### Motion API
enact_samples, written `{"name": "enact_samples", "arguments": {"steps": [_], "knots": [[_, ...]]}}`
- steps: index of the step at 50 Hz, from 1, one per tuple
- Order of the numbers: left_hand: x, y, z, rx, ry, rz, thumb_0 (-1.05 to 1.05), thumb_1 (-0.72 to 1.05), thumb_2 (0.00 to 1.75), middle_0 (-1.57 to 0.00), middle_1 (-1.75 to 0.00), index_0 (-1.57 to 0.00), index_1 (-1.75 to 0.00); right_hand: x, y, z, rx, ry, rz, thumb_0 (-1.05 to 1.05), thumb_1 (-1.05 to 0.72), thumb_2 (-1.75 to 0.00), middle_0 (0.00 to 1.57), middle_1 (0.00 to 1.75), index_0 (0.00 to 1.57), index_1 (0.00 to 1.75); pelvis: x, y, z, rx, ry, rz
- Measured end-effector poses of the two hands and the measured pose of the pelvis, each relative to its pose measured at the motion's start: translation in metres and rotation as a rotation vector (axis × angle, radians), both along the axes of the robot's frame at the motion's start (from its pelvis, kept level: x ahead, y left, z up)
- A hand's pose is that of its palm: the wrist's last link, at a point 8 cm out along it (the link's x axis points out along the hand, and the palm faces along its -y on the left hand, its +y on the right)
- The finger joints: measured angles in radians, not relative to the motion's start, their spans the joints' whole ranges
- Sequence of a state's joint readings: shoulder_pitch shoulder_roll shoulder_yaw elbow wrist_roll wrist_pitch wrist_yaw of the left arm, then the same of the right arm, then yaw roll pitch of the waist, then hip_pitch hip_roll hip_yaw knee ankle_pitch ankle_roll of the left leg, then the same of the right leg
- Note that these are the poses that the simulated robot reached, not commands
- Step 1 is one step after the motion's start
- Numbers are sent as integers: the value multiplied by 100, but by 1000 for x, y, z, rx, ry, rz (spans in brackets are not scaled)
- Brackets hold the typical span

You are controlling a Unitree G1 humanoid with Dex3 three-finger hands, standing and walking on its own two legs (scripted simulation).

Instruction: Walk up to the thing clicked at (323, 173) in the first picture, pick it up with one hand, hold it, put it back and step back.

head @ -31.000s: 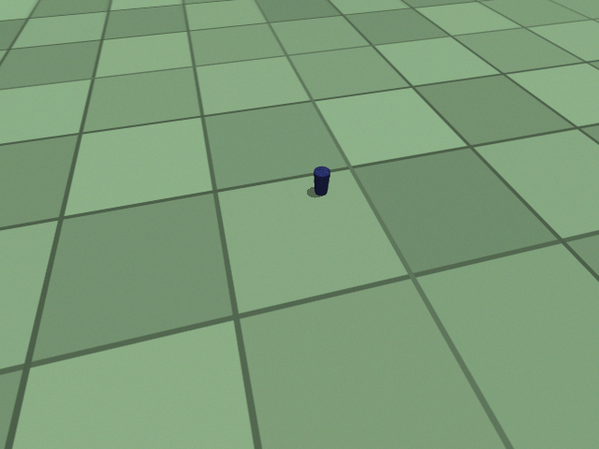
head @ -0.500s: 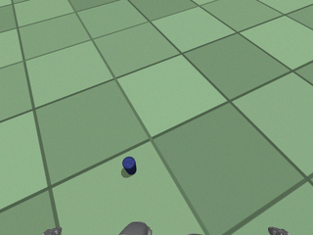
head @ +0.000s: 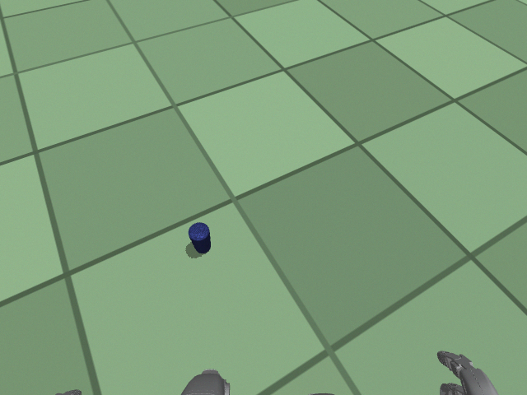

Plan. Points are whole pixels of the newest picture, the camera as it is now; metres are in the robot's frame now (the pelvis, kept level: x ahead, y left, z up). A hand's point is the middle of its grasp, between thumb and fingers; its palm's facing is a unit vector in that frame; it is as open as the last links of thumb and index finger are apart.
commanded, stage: step back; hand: left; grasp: from the side
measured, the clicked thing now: (201, 239) +0.70 +0.25 -0.69
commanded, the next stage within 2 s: stand in 1.90 s
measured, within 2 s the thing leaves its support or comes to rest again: neither
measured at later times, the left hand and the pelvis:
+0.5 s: hand out of the picture -0.06 +0.26 -0.14, palm faces +0.09 -0.92 -0.39, open 7.3 cm; pelvis -0.17 -0.02 +0.01, yaw +5 degrees
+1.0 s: hand out of the picture -0.28 +0.23 -0.13, palm faces +0.11 -0.89 -0.44, open 7.3 cm; pelvis -0.32 -0.06 +0.00, yaw +7 degrees
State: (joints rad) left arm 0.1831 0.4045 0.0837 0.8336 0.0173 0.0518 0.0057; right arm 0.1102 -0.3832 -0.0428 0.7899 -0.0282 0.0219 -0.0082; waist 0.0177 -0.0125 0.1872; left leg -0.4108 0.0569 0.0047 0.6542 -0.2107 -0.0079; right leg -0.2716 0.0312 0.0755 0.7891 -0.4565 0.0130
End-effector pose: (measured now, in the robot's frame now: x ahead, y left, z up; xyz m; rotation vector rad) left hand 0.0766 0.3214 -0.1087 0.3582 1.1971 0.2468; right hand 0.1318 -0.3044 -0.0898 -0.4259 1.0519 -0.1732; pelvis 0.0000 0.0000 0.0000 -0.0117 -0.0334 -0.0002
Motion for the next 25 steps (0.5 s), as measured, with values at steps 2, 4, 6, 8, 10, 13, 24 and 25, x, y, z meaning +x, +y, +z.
{"name": "enact_samples", "arguments": {"steps": [2,4,6,8,10,13,24,25], "knots": [[-18,-10,-1,11,3,-4,0,91,90,-20,-30,-20,-30,-13,-12,-10,11,-9,-11,0,-90,-90,21,30,21,30,-16,-8,-6,-16,-10,0],[-37,-20,4,7,5,-4,0,91,90,-20,-30,-20,-30,-29,-19,-15,21,5,-36,0,-90,-90,21,30,21,30,-29,-14,-5,-15,-18,16],[-55,-27,12,6,2,4,0,91,90,-20,-30,-20,-30,-47,-22,-16,30,32,-49,0,-90,-90,21,30,21,30,-39,-17,0,16,-16,11],[-68,-31,18,12,-1,14,0,91,90,-21,-30,-21,-30,-65,-25,-16,37,51,-53,0,-90,-90,21,30,21,30,-50,-18,5,31,-11,18],[-76,-31,23,22,-16,19,0,90,90,-21,-30,-21,-31,-85,-26,-17,36,75,-46,0,-90,-90,21,30,21,30,-61,-19,7,37,-5,31],[-83,-29,26,38,-62,19,0,90,90,-21,-30,-21,-31,-115,-27,-20,26,127,-29,0,-90,-90,21,30,21,30,-80,-20,6,33,-1,58],[-144,-19,9,-3,-107,55,0,91,90,-20,-30,-20,-30,-193,-12,-8,4,146,26,0,-90,-90,21,30,21,30,-161,-19,4,6,-23,96],[-153,-21,9,-8,-102,58,0,91,90,-20,-30,-20,-30,-197,-13,-4,1,136,26,0,-90,-90,21,30,21,30,-168,-21,6,2,-19,91]]}}
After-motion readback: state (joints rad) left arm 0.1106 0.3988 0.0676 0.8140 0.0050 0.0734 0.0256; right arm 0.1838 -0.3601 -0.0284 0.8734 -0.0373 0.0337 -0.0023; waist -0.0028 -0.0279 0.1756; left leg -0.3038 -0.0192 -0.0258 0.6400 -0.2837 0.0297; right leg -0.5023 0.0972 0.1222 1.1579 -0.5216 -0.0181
